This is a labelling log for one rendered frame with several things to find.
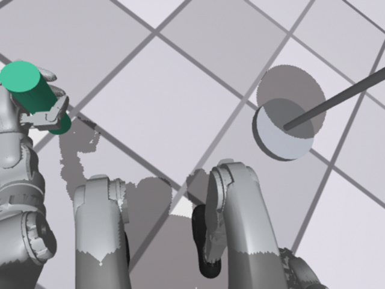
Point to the left robot hand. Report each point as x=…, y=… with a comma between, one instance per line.
x=15, y=117

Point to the can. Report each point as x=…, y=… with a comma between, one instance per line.
x=25, y=82

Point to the left robot arm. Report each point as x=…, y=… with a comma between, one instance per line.
x=26, y=240

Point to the floor lamp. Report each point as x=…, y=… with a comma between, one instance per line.
x=284, y=131

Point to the right robot foot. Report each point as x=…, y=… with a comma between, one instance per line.
x=199, y=228

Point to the right robot hand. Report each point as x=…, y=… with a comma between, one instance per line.
x=299, y=275

